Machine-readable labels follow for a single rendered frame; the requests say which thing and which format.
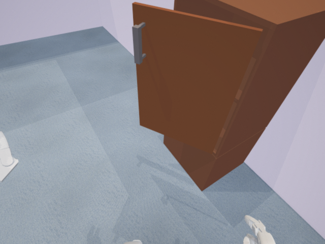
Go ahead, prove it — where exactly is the robot left hand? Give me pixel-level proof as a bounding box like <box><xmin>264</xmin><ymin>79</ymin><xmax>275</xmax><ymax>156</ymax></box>
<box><xmin>0</xmin><ymin>131</ymin><xmax>18</xmax><ymax>183</ymax></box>

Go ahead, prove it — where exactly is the cupboard door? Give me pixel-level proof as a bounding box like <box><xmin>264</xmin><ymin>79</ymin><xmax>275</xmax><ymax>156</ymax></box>
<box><xmin>132</xmin><ymin>2</ymin><xmax>263</xmax><ymax>154</ymax></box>

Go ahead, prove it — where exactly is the handle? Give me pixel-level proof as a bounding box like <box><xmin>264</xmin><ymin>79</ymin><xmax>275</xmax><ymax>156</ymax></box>
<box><xmin>132</xmin><ymin>22</ymin><xmax>146</xmax><ymax>65</ymax></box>

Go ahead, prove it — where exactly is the robot right hand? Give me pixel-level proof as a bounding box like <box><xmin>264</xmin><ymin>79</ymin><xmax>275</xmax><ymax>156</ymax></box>
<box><xmin>243</xmin><ymin>215</ymin><xmax>276</xmax><ymax>244</ymax></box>

